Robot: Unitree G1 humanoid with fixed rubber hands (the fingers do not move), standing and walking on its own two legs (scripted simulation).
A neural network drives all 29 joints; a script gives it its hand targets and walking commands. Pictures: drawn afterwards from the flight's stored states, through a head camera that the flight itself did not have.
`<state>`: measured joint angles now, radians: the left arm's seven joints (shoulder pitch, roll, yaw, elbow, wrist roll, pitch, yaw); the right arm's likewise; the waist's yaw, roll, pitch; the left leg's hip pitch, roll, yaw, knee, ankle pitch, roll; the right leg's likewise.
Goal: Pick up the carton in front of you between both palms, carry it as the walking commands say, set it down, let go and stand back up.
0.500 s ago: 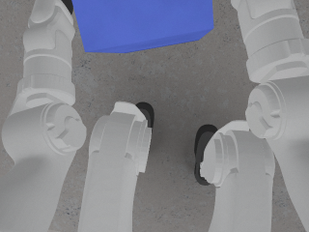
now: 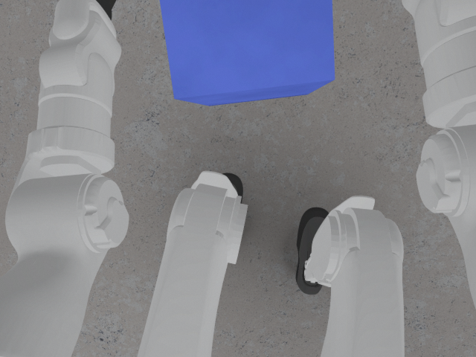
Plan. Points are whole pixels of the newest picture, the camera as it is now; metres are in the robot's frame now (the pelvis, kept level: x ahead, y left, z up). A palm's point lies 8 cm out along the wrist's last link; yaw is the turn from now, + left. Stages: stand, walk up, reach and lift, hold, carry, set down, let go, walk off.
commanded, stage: set down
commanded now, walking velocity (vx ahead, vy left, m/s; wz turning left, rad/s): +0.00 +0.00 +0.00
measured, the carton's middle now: (249, 33) +0.54 +0.10 -0.28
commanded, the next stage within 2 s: let go in 0.76 s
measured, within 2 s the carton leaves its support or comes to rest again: neither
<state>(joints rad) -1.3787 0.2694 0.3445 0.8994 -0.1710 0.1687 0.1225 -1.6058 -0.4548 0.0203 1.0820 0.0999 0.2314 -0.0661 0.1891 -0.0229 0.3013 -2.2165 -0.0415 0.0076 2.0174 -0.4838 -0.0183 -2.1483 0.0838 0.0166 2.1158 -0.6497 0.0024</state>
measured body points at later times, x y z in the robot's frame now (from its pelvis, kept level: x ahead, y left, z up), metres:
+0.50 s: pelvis +0.02 +0.00 +0.13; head +0.36 +0.02 +0.42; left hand +0.52 +0.28 +0.02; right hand +0.64 -0.10 +0.02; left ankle +0.13 +0.12 -0.37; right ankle +0.09 -0.11 -0.37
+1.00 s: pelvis +0.05 +0.01 +0.26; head +0.35 +0.02 +0.59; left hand +0.49 +0.27 +0.14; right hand +0.58 -0.12 +0.14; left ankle +0.13 +0.12 -0.37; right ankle +0.09 -0.11 -0.37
